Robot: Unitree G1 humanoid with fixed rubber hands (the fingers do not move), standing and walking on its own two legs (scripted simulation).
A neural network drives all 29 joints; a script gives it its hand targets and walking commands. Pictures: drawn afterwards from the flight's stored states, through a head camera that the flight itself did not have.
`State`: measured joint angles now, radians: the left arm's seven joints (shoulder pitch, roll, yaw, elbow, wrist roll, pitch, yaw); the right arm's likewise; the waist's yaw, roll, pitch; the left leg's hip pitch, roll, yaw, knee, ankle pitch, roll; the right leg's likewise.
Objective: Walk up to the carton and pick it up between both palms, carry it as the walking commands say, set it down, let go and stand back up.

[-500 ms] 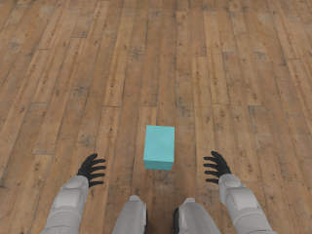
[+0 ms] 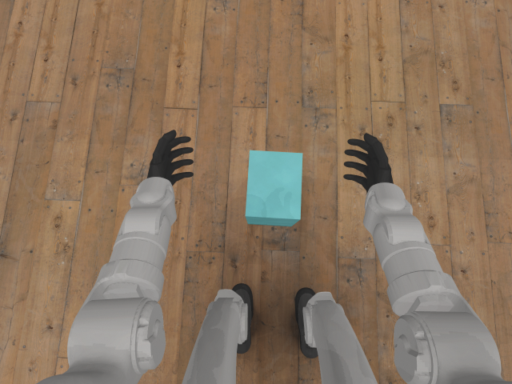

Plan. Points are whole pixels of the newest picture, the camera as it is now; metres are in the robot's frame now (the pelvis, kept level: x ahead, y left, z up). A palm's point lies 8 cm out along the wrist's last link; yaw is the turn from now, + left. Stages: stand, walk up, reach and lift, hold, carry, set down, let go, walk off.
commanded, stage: reach and lift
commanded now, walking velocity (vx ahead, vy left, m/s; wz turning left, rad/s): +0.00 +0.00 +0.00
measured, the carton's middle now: (272, 192) +0.49 -0.01 -0.56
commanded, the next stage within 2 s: none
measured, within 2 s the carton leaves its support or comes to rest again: neither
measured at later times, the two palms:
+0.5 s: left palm (175, 164) +0.46 +0.18 -0.17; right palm (361, 166) +0.46 -0.16 -0.17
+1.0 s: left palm (192, 182) +0.47 +0.18 -0.33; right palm (336, 187) +0.46 -0.15 -0.34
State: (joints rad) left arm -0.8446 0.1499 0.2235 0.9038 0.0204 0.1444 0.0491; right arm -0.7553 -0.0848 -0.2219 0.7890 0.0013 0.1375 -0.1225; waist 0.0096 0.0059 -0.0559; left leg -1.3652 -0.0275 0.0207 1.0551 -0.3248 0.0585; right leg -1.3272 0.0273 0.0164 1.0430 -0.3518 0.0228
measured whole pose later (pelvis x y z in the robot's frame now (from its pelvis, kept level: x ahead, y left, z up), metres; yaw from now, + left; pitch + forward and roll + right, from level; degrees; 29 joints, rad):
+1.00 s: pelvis -0.05 -0.01 -0.18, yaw -1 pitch +47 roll -2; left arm -1.25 0.31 0.18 0.99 -0.13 0.11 0.06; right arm -1.15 -0.17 -0.16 0.80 0.09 0.15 -0.21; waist 0.02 0.00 0.06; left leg -2.11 -0.06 -0.02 1.74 -0.44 0.01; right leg -2.08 0.09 0.03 1.75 -0.49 0.04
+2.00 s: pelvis -0.06 -0.01 -0.30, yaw -2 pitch +35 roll -2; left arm -1.42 0.32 0.04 1.22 -0.21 0.01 0.10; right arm -1.38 -0.23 -0.05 1.15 0.24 0.02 -0.19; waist 0.02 -0.02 0.38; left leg -2.26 -0.03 0.00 2.19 -0.53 0.03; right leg -2.22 0.10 -0.01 2.19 -0.58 0.05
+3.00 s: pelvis -0.04 -0.02 -0.31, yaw -2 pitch +37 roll -2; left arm -1.35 0.17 0.18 1.15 -0.02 0.11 0.13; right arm -1.26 -0.08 -0.25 1.04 0.02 0.13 -0.19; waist 0.03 -0.03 0.25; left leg -2.28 -0.06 -0.02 2.24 -0.60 0.00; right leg -2.24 0.16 0.01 2.25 -0.66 0.07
